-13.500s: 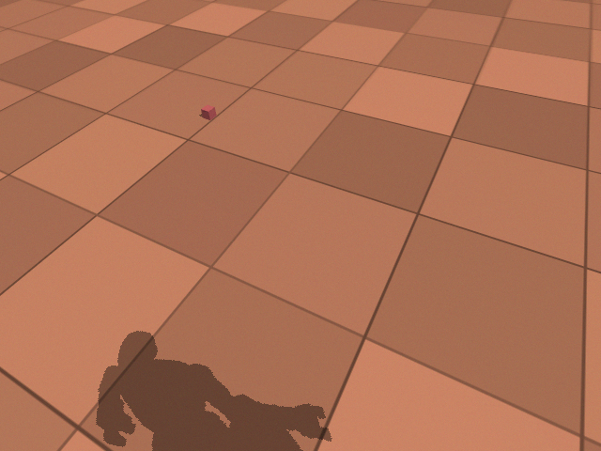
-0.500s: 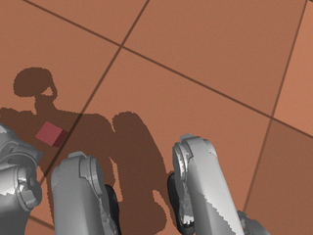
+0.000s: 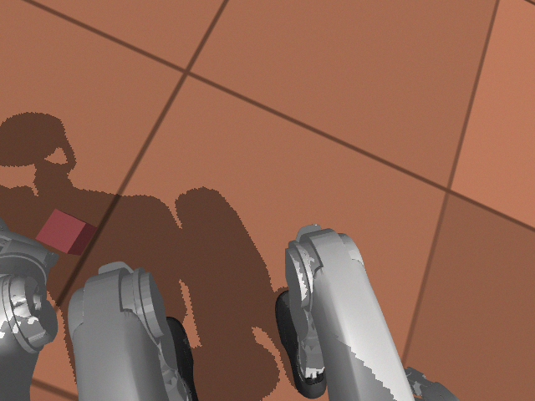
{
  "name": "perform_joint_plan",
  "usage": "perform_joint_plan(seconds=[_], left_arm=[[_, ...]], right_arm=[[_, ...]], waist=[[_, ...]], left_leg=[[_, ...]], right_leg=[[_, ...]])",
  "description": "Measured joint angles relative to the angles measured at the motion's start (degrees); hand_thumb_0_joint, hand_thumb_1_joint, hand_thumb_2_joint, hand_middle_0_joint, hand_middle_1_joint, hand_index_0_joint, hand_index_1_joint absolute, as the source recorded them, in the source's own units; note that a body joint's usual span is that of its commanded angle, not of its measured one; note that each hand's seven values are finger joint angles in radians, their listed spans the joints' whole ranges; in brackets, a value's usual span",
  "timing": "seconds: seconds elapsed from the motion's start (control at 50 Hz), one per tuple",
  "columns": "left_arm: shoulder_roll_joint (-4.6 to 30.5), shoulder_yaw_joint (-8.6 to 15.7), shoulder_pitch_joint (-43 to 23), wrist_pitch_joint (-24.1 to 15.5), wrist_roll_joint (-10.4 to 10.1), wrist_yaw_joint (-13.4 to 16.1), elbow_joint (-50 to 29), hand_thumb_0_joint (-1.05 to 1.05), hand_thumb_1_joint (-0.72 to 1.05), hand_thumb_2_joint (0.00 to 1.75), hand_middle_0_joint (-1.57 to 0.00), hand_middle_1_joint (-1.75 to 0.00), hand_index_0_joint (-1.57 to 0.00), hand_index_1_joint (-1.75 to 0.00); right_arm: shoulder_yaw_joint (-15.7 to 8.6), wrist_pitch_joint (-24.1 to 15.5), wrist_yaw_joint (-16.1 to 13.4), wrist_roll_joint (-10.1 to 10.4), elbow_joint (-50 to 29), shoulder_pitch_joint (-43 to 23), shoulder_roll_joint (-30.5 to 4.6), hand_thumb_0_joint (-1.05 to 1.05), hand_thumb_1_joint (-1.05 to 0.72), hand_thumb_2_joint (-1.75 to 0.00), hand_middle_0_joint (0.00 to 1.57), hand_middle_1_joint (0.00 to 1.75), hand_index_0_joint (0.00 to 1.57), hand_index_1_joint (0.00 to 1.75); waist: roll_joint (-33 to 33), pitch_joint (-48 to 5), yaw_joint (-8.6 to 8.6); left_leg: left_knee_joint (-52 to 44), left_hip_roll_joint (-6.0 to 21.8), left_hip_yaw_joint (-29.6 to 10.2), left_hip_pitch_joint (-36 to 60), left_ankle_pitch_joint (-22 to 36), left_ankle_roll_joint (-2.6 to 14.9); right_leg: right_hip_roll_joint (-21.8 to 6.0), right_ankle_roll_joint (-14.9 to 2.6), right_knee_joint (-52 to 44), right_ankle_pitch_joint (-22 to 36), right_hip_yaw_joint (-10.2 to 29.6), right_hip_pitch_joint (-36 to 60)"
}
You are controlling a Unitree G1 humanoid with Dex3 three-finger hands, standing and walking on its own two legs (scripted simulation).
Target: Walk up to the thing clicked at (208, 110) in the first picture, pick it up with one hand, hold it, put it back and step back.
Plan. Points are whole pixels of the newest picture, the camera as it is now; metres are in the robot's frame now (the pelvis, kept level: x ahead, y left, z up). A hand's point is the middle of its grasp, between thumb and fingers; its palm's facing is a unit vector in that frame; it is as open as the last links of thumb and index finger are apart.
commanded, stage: approach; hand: left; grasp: from above
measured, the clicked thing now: (68, 232) +0.41 +0.31 -0.30
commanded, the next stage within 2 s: close in in 0.80 s
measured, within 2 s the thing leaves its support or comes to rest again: neither
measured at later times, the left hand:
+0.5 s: hand (62, 206) +0.44 +0.28 -0.20, palm faces -0.18 -0.40 -0.90, open 14.3 cm
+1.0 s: hand (29, 241) +0.39 +0.33 -0.21, palm faces -0.27 -0.38 -0.89, open 14.0 cm
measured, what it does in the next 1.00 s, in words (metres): stands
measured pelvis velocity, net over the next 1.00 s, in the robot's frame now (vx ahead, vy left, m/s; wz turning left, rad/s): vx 0.00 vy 0.01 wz -0.03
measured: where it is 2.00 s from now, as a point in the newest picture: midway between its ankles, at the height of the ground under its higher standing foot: (244, 376)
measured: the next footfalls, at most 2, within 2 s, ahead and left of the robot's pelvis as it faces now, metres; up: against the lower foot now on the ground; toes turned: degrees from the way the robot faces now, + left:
none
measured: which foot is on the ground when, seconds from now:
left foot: down 0.00-1.00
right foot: down 0.00-1.00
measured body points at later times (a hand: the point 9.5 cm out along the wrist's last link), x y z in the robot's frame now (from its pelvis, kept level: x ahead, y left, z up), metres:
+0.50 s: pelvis +0.00 +0.00 -0.01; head +0.27 +0.05 +0.35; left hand +0.45 +0.30 -0.15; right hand +0.02 -0.26 -0.11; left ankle +0.09 +0.13 -0.29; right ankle +0.10 -0.11 -0.29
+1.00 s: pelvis +0.00 +0.01 -0.01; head +0.24 +0.07 +0.36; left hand +0.40 +0.35 -0.16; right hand +0.05 -0.24 -0.12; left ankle +0.09 +0.13 -0.29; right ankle +0.10 -0.11 -0.29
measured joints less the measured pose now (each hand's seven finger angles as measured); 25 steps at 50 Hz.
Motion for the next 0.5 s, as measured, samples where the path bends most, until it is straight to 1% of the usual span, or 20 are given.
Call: perform_joint_plan(seconds=[0.12, 0.14, 0.18, 0.26, 0.32, 0.36, 0.4, 0.5], left_arm=[[1.06, 0.58, -0.61, -0.29, 0.46, 0.10, 0.84, 0.00, -0.47, 0.91, -0.21, -0.94, -0.20, -0.95], [1.23, 0.34, -0.73, -0.29, 0.53, 0.12, 1.09, 0.00, -0.48, 0.92, -0.20, -0.95, -0.19, -0.96], [1.62, -0.28, -1.14, -0.30, 1.01, 0.19, 2.11, 0.00, -0.50, 0.94, -0.18, -0.96, -0.16, -0.98], [2.35, -2.38, -3.14, -0.40, 1.62, 0.74, 4.96, 0.00, -0.54, 0.97, -0.14, -0.99, -0.12, -1.01], [2.70, -4.43, -5.60, -0.80, 2.03, 2.00, 7.36, 0.00, -0.56, 0.99, -0.12, -1.00, -0.10, -1.02], [2.79, -5.05, -7.37, -1.04, 2.18, 3.32, 8.81, 0.00, -0.57, 1.00, -0.11, -1.01, -0.09, -1.03], [2.81, -4.36, -9.06, -1.14, 2.33, 4.84, 10.00, 0.00, -0.58, 1.01, -0.11, -1.01, -0.09, -1.03], [3.77, -0.40, -11.74, 0.15, 2.31, 7.55, 11.05, 0.00, -0.59, 1.03, -0.11, -1.02, -0.08, -1.05]], right_arm=[[0.51, -0.59, 0.49, -0.20, 0.00, 0.04, 0.00, 0.00, -0.92, -0.90, 0.20, 0.30, 0.19, 0.30], [0.61, -0.64, 0.52, -0.24, 0.02, -0.02, 0.02, 0.00, -0.92, -0.90, 0.20, 0.30, 0.19, 0.30], [0.84, -0.84, 0.64, -0.37, 0.07, -0.13, 0.03, 0.00, -0.92, -0.90, 0.20, 0.30, 0.19, 0.30], [1.34, -1.64, 0.88, -0.79, 0.14, -0.21, 0.14, 0.00, -0.92, -0.90, 0.20, 0.30, 0.19, 0.30], [1.88, -2.55, 1.23, -1.20, 0.34, -0.27, 0.37, 0.00, -0.92, -0.90, 0.20, 0.30, 0.19, 0.30], [2.23, -3.09, 1.56, -1.54, 0.55, -0.35, 0.53, 0.00, -0.91, -0.90, 0.20, 0.30, 0.19, 0.30], [2.63, -3.43, 1.95, -1.92, 0.60, -0.33, 0.56, 0.00, -0.91, -0.90, 0.20, 0.30, 0.19, 0.30], [4.10, -3.14, 3.36, -3.24, -0.15, -0.47, -0.22, 0.00, -0.91, -0.90, 0.20, 0.30, 0.19, 0.30]], waist=[[-0.39, 0.53, -0.38], [-0.45, 0.64, -0.44], [-0.51, 0.74, -0.65], [-0.90, 1.05, -1.33], [-1.54, 1.52, -2.20], [-1.91, 1.92, -2.99], [-2.17, 2.29, -3.85], [-2.06, 4.19, -6.22]], left_leg=[[1.10, -0.07, -0.43, -0.65, 0.19, 0.07], [1.27, -0.07, -0.49, -0.72, 0.21, 0.11], [1.57, -0.11, -0.56, -0.98, 0.30, 0.24], [2.06, -0.20, -0.59, -1.56, 0.44, 0.43], [2.35, -0.24, -0.82, -1.68, 0.29, 0.32], [2.53, -0.29, -1.18, -1.66, 0.03, 0.14], [2.64, -0.29, -1.61, -1.59, -0.33, -0.08], [2.69, -0.17, -2.75, -0.87, -1.29, -0.54]], right_leg=[[0.05, 0.10, 0.79, 0.26, -0.32, -0.39], [0.07, 0.15, 0.89, 0.30, -0.36, -0.40], [0.07, 0.29, 1.06, 0.36, -0.40, -0.51], [0.04, 0.51, 1.40, 0.41, -0.40, -0.81], [0.05, 0.46, 1.56, 0.31, -0.59, -0.85], [0.06, 0.36, 1.58, 0.14, -0.90, -0.74], [0.12, 0.22, 1.49, -0.08, -1.27, -0.62], [0.37, -0.05, 0.95, -0.56, -2.28, 0.19]])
